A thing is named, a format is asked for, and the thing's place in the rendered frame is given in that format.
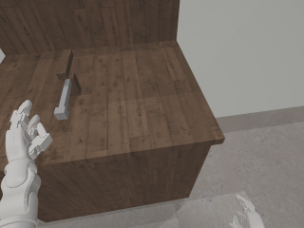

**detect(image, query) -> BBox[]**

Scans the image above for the tap lever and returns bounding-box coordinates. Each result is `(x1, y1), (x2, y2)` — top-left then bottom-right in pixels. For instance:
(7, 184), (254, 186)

(53, 79), (72, 121)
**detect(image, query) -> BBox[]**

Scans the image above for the right robot hand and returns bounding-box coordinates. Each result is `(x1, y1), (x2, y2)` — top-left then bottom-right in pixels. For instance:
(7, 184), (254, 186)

(229, 194), (265, 228)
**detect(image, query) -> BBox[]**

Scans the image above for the counter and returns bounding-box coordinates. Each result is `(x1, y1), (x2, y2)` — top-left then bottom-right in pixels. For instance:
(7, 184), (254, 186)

(0, 0), (225, 223)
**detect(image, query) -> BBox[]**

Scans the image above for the left robot hand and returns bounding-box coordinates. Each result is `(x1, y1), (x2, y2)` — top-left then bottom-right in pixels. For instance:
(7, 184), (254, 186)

(5, 100), (53, 163)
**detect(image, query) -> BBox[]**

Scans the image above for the left robot forearm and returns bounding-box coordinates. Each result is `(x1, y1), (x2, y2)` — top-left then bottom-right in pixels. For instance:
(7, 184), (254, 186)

(0, 159), (41, 228)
